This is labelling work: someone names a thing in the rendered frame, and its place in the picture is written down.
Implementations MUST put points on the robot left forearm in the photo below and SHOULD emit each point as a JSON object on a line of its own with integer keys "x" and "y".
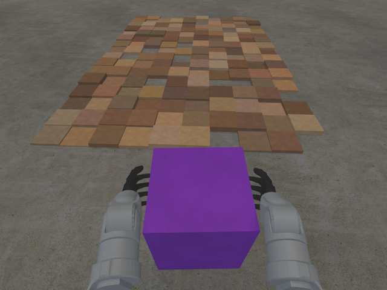
{"x": 117, "y": 266}

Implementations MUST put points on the right robot hand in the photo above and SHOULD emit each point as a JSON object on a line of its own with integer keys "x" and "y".
{"x": 264, "y": 181}

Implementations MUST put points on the robot right forearm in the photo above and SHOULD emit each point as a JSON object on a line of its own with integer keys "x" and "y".
{"x": 289, "y": 266}

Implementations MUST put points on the carton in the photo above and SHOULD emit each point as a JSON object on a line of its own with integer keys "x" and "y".
{"x": 200, "y": 212}

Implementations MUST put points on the left robot hand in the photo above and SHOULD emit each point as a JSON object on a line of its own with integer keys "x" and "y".
{"x": 133, "y": 178}

